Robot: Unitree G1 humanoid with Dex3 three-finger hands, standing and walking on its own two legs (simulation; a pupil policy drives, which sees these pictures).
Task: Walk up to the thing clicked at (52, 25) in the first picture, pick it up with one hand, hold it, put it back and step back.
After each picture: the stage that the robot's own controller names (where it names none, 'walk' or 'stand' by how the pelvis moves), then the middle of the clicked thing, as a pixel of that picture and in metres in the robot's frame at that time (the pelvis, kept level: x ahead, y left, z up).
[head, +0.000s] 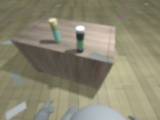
stand; (55, 32) +0.72 +0.41 +0.05
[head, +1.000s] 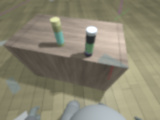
walk; (58, 33) +0.62 +0.32 +0.08
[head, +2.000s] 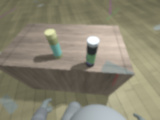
stand; (55, 46) +0.48 +0.32 +0.07
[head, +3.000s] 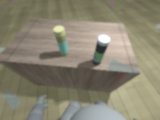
stand; (62, 43) +0.51 +0.24 +0.06
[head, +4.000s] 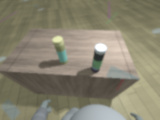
stand; (61, 52) +0.46 +0.27 +0.05
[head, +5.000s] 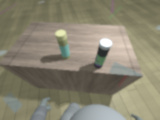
stand; (63, 46) +0.48 +0.25 +0.06
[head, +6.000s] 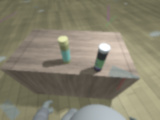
stand; (65, 51) +0.48 +0.24 +0.04
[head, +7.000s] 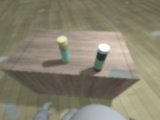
stand; (64, 51) +0.47 +0.25 +0.04
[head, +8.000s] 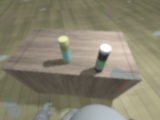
stand; (65, 51) +0.47 +0.24 +0.04
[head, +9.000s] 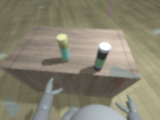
rise first; (64, 50) +0.47 +0.25 +0.05
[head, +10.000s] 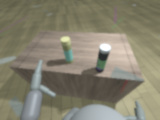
go down; (67, 51) +0.48 +0.26 +0.05
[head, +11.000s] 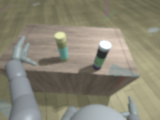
go down; (62, 48) +0.48 +0.23 +0.06
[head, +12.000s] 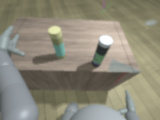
go down; (58, 45) +0.47 +0.24 +0.08
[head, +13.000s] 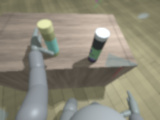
close in; (50, 41) +0.47 +0.26 +0.11
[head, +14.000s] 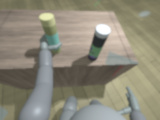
close; (52, 36) +0.50 +0.24 +0.12
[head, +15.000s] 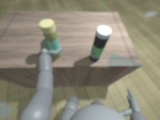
lift; (53, 42) +0.45 +0.24 +0.12
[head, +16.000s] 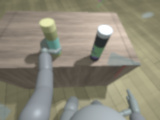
lift; (53, 41) +0.46 +0.24 +0.12
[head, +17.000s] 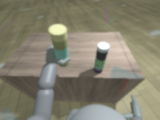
lift; (61, 50) +0.33 +0.18 +0.24
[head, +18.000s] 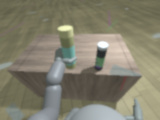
hold; (68, 50) +0.34 +0.16 +0.22
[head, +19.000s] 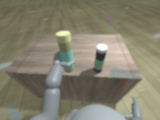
hold; (66, 54) +0.34 +0.17 +0.20
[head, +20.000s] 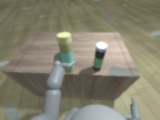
hold; (66, 55) +0.34 +0.17 +0.18
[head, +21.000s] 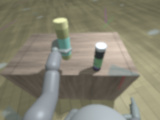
crouch; (64, 41) +0.42 +0.20 +0.22
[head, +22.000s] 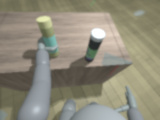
lower; (49, 39) +0.49 +0.25 +0.09
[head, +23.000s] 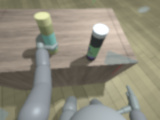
lower; (49, 36) +0.49 +0.25 +0.12
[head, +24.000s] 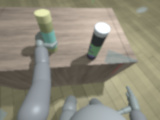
lower; (48, 34) +0.50 +0.25 +0.12
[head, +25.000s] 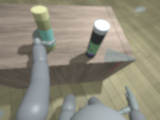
lower; (46, 32) +0.51 +0.25 +0.12
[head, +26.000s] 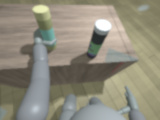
loosen; (47, 32) +0.51 +0.25 +0.13
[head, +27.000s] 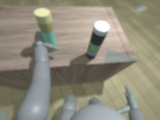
withdraw; (48, 34) +0.50 +0.24 +0.12
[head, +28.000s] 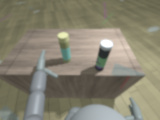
sink last; (65, 49) +0.47 +0.23 +0.09
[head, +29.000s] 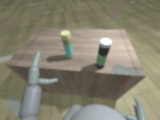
stand; (68, 46) +0.51 +0.25 +0.08
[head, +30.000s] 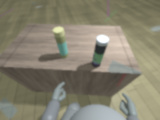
stand; (61, 44) +0.49 +0.26 +0.10
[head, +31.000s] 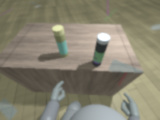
stand; (61, 43) +0.49 +0.26 +0.11
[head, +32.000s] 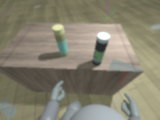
stand; (61, 42) +0.50 +0.26 +0.11
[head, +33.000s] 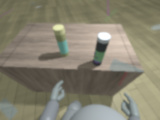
stand; (62, 42) +0.50 +0.26 +0.11
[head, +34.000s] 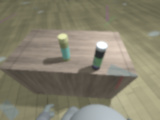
stand; (65, 49) +0.50 +0.26 +0.05
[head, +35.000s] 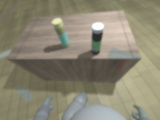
walk; (62, 35) +0.57 +0.30 +0.06
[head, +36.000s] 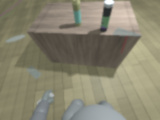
walk; (77, 13) +0.88 +0.21 +0.07
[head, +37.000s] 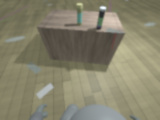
stand; (79, 15) +1.14 +0.26 +0.07
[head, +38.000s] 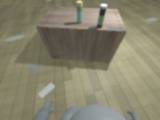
stand; (79, 13) +1.12 +0.24 +0.05
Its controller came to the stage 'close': yes
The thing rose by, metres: 0.21
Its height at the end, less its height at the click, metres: +0.00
